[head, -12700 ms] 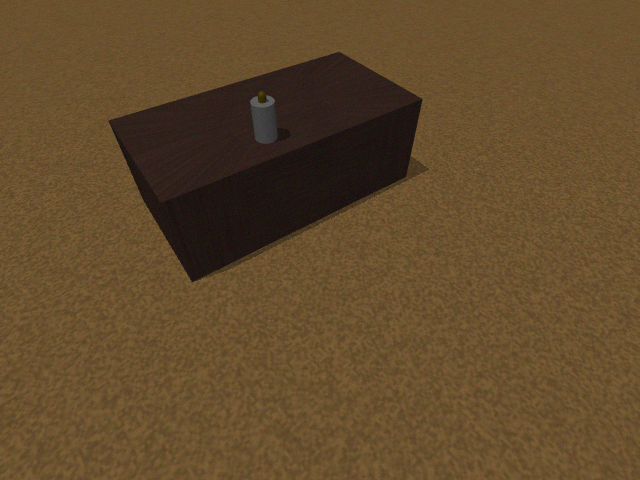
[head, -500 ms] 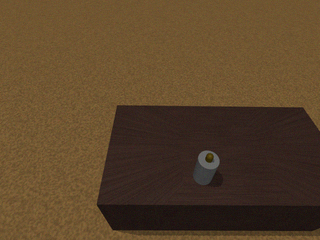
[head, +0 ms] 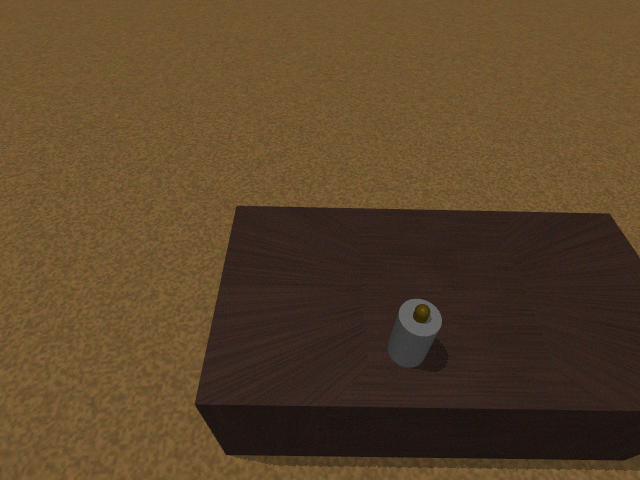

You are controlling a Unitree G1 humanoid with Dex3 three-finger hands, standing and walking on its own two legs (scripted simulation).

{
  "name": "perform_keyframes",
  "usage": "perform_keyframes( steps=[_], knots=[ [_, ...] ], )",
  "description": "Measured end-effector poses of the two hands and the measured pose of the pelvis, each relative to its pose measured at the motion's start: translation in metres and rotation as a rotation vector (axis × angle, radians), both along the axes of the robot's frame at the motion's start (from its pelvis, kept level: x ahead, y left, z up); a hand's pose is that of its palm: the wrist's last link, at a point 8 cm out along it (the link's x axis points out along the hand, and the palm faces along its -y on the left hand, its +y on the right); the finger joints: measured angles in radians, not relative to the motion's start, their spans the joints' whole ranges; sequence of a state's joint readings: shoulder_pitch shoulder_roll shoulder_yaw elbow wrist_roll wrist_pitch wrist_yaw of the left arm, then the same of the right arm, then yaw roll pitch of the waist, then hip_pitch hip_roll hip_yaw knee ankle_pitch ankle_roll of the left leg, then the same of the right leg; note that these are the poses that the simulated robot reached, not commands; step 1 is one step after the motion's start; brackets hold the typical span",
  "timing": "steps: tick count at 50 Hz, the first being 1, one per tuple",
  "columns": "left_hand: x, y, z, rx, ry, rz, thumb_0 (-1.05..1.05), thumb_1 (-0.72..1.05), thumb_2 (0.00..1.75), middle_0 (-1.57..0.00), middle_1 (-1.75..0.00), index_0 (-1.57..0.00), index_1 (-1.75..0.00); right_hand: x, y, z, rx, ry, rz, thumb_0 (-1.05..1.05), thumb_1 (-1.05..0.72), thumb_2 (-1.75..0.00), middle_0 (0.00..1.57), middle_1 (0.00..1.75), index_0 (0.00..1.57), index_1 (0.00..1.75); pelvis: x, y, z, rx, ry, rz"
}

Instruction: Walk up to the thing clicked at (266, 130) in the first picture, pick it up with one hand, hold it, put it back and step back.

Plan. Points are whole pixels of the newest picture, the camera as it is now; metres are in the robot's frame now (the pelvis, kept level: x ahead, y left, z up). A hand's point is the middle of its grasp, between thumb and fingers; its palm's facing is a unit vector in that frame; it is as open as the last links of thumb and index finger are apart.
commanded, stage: stand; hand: right
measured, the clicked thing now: (414, 330) +0.46 -0.20 -0.27
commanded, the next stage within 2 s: go down in 0.04 s
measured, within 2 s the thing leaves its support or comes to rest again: neither
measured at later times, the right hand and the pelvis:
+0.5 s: hand out of the picture +0.14 -0.25 -0.15, palm faces +0.05 +0.95 -0.31, open 13.3 cm; pelvis -0.02 -0.01 -0.02, yaw +0 degrees
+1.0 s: hand out of the picture +0.15 -0.27 -0.15, palm faces +0.06 +0.94 -0.33, open 17.5 cm; pelvis +0.00 -0.03 -0.04, yaw +0 degrees
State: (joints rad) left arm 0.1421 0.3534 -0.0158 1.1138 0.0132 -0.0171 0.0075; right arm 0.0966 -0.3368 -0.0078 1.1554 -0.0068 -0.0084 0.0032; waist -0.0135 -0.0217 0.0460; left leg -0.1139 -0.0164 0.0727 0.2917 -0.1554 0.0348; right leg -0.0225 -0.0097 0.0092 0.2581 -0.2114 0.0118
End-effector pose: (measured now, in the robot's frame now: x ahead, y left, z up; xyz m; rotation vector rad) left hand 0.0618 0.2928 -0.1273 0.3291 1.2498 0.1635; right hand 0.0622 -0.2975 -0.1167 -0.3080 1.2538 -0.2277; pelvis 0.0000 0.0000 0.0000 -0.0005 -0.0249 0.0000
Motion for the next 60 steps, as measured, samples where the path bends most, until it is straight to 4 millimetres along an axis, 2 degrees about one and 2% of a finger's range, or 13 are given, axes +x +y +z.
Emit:
perform_keyframes(
  steps=[9, 12, 16, 19, 22, 31, 37, 47, 54, 60],
  knots=[
    [0.006, 0.001, 0.001, -0.003, -0.032, 0.019, 0.01, 0.9, 0.89, -0.19, -0.29, -0.19, -0.29, 0.006, 0.003, 0.0, 0.001, -0.028, -0.01, 0.0, -0.9, -0.89, 0.19, 0.29, 0.2, 0.29, 0.002, 0.002, -0.001, 0.001, 0.005, -0.001],
    [0.032, -0.004, 0.003, -0.021, -0.181, 0.044, 0.01, 0.84, 0.83, -0.15, -0.24, -0.15, -0.23, 0.029, 0.01, 0.002, 0.015, -0.129, 0.002, 0.0, -0.84, -0.83, 0.15, 0.24, 0.16, 0.24, -0.009, 0.0, -0.006, -0.001, 0.026, 0.008],
    [0.068, -0.009, 0.009, -0.028, -0.329, 0.064, 0.01, 0.67, 0.66, -0.09, -0.15, -0.09, -0.15, 0.056, 0.012, 0.0, 0.021, -0.17, -0.008, 0.0, -0.67, -0.66, 0.1, 0.16, 0.11, 0.16, -0.02, -0.002, -0.012, -0.003, 0.079, 0.004],
    [0.082, -0.011, 0.015, -0.021, -0.392, 0.056, 0.01, 0.51, 0.51, -0.07, -0.11, -0.07, -0.11, 0.071, 0.008, 0.0, 0.026, -0.185, -0.011, 0.0, -0.51, -0.5, 0.09, 0.12, 0.09, 0.12, -0.023, -0.003, -0.017, -0.004, 0.113, 0.002],
    [0.082, -0.014, 0.02, -0.024, -0.424, 0.048, 0.01, 0.35, 0.37, -0.05, -0.09, -0.06, -0.08, 0.074, 0.004, 0.002, 0.034, -0.178, -0.007, 0.0, -0.37, -0.37, 0.08, 0.09, 0.08, 0.09, -0.022, -0.004, -0.019, -0.002, 0.125, 0.001],
    [0.046, -0.02, 0.008, -0.015, -0.365, 0.067, 0.0, -0.16, 0.14, -0.06, -0.06, -0.06, -0.05, 0.054, -0.005, -0.002, 0.018, -0.1, 0.002, 0.0, 0.1, -0.16, 0.05, 0.06, 0.06, 0.06, -0.019, -0.015, -0.027, 0.011, 0.149, 0.007],
    [0.052, -0.031, 0.01, 0.014, -0.418, 0.04, 0.0, -0.39, 0.08, -0.07, -0.06, -0.07, -0.06, 0.059, -0.007, -0.003, 0.002, -0.148, 0.0, -0.01, 0.34, -0.1, 0.03, 0.06, 0.05, 0.06, -0.019, -0.021, -0.034, 0.014, 0.165, 0.008],
    [0.078, -0.044, 0.02, 0.029, -0.516, 0.026, -0.01, -0.5, 0.06, -0.06, -0.06, -0.06, -0.06, 0.07, -0.015, 0.006, 0.009, -0.197, -0.003, -0.01, 0.52, -0.05, 0.03, 0.06, 0.05, 0.06, -0.004, -0.028, -0.039, 0.023, 0.185, -0.001],
    [0.084, -0.051, 0.017, 0.012, -0.521, 0.014, -0.01, -0.51, 0.05, -0.06, -0.06, -0.06, -0.05, 0.077, -0.015, 0.008, 0.018, -0.192, 0.004, -0.01, 0.57, -0.04, 0.03, 0.07, 0.05, 0.07, 0.003, -0.03, -0.044, 0.026, 0.201, -0.004],
    [0.086, -0.05, 0.02, 0.015, -0.536, 0.006, -0.01, -0.51, 0.05, -0.06, -0.06, -0.06, -0.05, 0.082, -0.016, 0.012, 0.011, -0.217, 0.002, -0.01, 0.55, -0.05, 0.04, 0.07, 0.06, 0.07, 0.007, -0.028, -0.048, 0.026, 0.212, -0.006]
  ],
)
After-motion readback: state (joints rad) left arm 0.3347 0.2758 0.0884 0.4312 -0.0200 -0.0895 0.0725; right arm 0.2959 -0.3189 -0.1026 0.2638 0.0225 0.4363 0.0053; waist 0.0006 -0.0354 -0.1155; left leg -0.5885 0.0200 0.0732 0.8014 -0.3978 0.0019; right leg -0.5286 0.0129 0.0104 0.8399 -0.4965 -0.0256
